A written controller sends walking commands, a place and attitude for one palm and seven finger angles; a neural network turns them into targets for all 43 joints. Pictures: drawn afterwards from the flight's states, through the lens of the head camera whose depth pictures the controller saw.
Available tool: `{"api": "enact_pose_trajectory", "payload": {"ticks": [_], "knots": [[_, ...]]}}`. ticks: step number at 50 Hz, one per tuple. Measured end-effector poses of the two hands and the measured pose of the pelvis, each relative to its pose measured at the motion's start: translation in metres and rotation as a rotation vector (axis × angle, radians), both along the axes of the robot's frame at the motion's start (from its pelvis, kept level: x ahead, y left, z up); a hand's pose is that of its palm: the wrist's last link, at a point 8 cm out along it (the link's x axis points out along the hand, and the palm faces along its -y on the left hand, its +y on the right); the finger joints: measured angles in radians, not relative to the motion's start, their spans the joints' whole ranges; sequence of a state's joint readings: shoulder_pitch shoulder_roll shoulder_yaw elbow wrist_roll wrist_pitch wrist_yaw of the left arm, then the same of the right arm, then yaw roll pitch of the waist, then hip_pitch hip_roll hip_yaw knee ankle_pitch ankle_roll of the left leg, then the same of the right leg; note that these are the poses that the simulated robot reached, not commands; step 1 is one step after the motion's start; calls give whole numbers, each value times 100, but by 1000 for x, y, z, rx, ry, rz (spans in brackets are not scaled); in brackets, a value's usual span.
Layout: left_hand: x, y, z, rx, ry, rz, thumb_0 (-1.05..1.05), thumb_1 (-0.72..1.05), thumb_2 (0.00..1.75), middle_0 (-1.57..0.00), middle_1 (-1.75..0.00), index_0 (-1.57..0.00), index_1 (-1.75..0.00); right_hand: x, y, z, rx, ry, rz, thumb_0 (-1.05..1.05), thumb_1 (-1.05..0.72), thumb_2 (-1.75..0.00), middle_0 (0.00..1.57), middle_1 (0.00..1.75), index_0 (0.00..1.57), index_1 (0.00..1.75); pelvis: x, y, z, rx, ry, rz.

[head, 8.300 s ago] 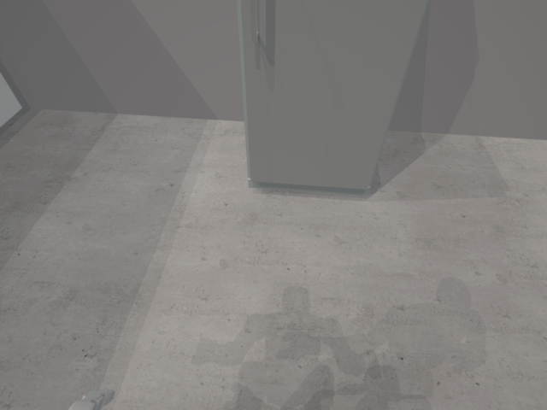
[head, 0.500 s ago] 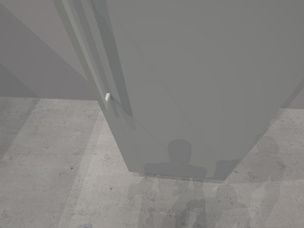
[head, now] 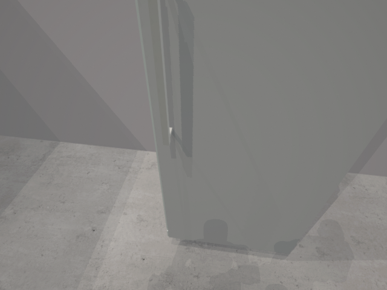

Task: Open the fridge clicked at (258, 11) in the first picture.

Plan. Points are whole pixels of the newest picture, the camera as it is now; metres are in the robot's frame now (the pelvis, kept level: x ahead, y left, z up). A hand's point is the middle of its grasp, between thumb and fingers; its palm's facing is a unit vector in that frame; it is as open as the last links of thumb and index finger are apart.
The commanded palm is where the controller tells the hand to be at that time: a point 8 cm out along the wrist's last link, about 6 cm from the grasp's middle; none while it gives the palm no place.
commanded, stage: come to a stop and stand still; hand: left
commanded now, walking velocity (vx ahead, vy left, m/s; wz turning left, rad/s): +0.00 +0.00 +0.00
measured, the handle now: (162, 70) +0.50 +0.12 +0.24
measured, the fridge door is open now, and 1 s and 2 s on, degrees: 0 0 0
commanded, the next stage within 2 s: look again from close up in 1.12 s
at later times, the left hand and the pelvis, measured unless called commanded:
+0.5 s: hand out of the picture -0.12 +0.19 -0.19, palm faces +0.12 -0.97 -0.20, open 7.4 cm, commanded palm none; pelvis -0.08 +0.02 -0.01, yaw +3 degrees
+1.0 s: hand out of the picture -0.10 +0.21 -0.16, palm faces +0.05 -0.98 -0.20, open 7.2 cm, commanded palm none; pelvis -0.14 +0.03 +0.01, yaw +2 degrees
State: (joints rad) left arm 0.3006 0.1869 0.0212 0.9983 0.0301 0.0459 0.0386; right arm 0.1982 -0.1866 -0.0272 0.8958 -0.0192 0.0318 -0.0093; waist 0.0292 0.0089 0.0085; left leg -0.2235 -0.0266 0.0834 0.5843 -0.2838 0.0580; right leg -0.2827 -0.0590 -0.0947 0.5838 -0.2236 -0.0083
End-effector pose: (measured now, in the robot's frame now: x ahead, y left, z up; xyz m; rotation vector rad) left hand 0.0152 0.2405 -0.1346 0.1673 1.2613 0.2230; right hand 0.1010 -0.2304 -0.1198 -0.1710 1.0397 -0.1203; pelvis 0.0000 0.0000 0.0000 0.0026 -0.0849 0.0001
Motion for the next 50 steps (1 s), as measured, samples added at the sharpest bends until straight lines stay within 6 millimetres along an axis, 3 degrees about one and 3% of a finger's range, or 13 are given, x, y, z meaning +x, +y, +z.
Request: {"api": "enact_pose_trajectory", "payload": {"ticks": [4,10,17,22,25,29,32,35,40,45,50], "knots": [[-17,11,4,1,0,-15,0,91,90,-20,-30,-20,-30,-24,21,-3,31,22,16,1,-91,-90,19,30,20,30,-15,10,2,-1,5,4],[-58,18,3,0,41,12,0,90,90,-20,-30,-20,-30,-60,20,-15,21,93,6,0,-93,-90,20,30,20,30,-37,20,-1,0,7,17],[-121,6,-4,-14,118,87,0,91,90,-20,-30,-20,-30,-92,13,-27,18,172,14,0,-92,-90,20,30,20,30,-54,16,-7,2,-13,36],[-157,-6,-12,-48,181,128,0,90,90,-20,-30,-20,-30,-111,9,-22,1,180,-9,1,-91,-90,20,30,20,30,-70,16,-8,10,14,62],[-148,-2,-23,-60,170,90,1,90,90,-20,-30,-20,-30,-141,8,-16,-17,170,-59,1,-91,-90,20,30,20,30,-79,18,-10,20,33,55],[-115,10,-36,-64,55,33,1,90,90,-20,-30,-20,-30,-202,15,-23,-45,251,-115,0,-91,-90,19,30,20,30,-100,23,-19,50,25,20],[-95,16,-26,-49,-1,0,1,92,90,-20,-30,-20,-30,-242,29,-24,-27,329,-145,0,-91,-90,19,30,20,30,-108,26,-13,54,10,0],[-82,23,-9,-33,-61,-9,1,93,90,-20,-30,-20,-30,-266,43,-24,8,395,-124,1,-91,-90,19,30,20,30,-113,28,-5,29,21,25],[-81,21,2,-32,-99,-38,1,92,90,-20,-30,-20,-30,-276,59,-23,61,412,-115,1,-91,-90,20,30,20,30,-126,28,1,10,42,35],[-98,16,6,-51,-58,-43,0,93,90,-20,-30,-20,-30,-272,68,-17,82,370,-104,1,-91,-90,20,30,20,30,-135,31,8,1,51,35],[-121,19,6,-47,-12,-25,0,94,90,-20,-30,-20,-30,-262,63,-16,71,350,-75,1,-91,-90,20,30,20,30,-138,32,10,6,51,36]]}}
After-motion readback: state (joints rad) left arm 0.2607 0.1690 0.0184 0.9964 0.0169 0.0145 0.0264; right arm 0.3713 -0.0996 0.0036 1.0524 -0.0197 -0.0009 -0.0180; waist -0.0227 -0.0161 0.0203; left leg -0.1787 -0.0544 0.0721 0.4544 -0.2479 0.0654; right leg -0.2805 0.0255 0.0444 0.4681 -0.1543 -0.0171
